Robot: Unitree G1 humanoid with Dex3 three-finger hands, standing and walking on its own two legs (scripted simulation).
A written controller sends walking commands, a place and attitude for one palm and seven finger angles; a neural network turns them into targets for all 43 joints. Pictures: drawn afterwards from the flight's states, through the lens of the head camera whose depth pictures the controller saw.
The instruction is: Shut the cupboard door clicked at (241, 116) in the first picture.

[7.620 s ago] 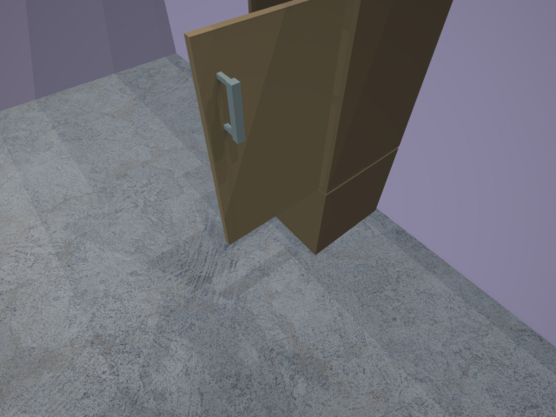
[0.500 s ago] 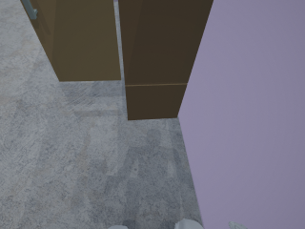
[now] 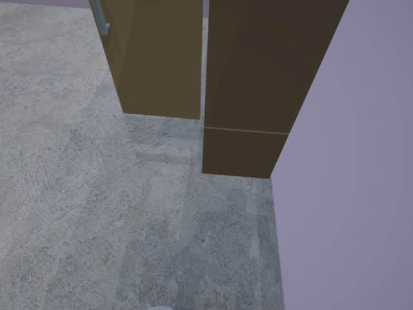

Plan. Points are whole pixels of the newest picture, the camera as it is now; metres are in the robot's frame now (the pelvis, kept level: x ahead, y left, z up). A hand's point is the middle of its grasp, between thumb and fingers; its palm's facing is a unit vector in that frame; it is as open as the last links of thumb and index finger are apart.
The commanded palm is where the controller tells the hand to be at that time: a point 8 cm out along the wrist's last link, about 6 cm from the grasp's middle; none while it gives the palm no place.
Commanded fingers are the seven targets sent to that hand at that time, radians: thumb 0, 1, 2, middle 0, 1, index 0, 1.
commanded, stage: take the last steps up to it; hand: left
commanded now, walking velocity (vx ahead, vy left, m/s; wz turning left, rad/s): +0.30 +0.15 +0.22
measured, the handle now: (100, 11) +0.89 +0.41 +0.11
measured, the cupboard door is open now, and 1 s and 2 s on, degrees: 90 90 90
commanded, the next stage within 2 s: come to a stop and stand still in 1.12 s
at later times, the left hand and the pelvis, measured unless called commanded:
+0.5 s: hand (124, 255) +0.24 +0.22 -0.16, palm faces +0.02 -0.98 -0.21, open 7.4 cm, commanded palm none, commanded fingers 0.00 0.90 0.90 -0.20 -0.30 -0.20 -0.30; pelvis +0.13 +0.03 -0.01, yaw +2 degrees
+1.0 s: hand (93, 267) +0.21 +0.29 -0.19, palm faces +0.20 -0.96 -0.18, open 7.3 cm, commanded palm none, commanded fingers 0.00 0.90 0.90 -0.20 -0.30 -0.20 -0.30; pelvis +0.30 +0.12 -0.01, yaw +6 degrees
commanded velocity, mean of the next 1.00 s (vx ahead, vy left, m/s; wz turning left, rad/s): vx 0.29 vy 0.13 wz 0.04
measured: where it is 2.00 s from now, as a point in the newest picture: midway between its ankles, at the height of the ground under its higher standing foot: (176, 256)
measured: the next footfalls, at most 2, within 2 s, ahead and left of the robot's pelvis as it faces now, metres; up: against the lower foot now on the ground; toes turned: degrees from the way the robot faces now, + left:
left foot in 0.04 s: +0.05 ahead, +0.12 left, +0.00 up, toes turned +6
right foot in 0.52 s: +0.25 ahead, -0.07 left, +0.00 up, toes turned -5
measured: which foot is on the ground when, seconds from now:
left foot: up 0.00-0.02, down 0.04-0.52, up 0.54-0.94, down 0.96-1.00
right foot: down 0.00-0.06, up 0.08-0.50, down 0.52-0.96, up 0.98-1.00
